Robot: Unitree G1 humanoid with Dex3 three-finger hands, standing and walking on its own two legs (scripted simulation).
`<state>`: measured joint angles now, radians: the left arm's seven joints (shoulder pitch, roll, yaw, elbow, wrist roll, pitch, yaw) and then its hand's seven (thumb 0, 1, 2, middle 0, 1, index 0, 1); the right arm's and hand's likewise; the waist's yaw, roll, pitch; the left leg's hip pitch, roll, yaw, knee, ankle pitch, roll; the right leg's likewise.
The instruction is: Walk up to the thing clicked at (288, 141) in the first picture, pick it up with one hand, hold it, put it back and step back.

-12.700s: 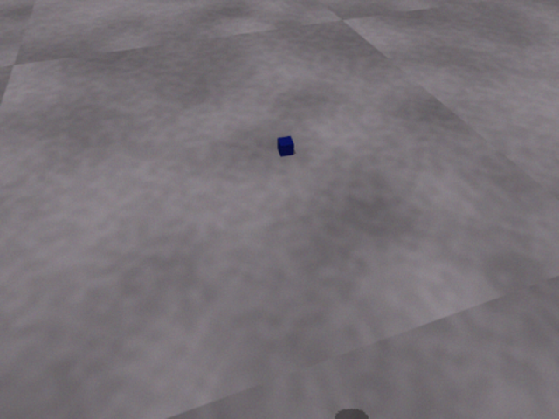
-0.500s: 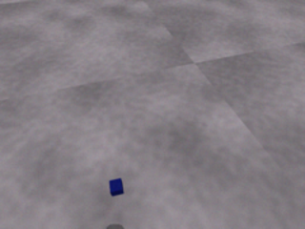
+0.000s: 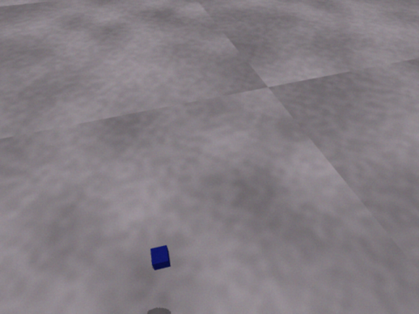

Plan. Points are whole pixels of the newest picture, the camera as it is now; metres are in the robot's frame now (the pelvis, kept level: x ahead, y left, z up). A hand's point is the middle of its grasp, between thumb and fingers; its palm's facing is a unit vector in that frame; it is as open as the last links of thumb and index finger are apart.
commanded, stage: stand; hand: left
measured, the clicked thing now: (160, 257) +0.51 +0.24 -0.74
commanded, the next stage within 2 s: walk up in 0.72 s
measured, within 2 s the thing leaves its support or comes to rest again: neither
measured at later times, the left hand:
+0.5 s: hand out of the picture +0.08 +0.26 -0.16, palm faces -0.04 -0.94 -0.35, open 7.4 cm
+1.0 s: hand out of the picture +0.11 +0.24 -0.16, palm faces -0.05 -0.92 -0.39, open 7.4 cm
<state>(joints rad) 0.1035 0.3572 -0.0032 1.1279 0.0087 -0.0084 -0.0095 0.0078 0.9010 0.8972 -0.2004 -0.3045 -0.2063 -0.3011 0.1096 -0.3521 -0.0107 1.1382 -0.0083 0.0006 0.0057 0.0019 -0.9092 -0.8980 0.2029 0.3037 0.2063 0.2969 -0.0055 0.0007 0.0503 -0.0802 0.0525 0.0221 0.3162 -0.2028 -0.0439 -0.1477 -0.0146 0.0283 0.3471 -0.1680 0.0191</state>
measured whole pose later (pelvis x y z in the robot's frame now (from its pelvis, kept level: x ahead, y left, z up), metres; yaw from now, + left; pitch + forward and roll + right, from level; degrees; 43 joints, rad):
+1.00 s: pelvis +0.05 -0.03 -0.02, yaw -3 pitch -4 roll +0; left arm 0.23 0.38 0.07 1.03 0.03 -0.04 -0.03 0.01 0.90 0.90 -0.20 -0.30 -0.20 -0.30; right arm 0.24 -0.39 -0.07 1.03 -0.02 0.01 0.01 0.00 -0.91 -0.90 0.20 0.30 0.21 0.30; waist 0.00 0.03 0.09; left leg -0.13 0.08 0.00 0.69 -0.46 0.00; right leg -0.20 0.02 -0.02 0.54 -0.27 -0.02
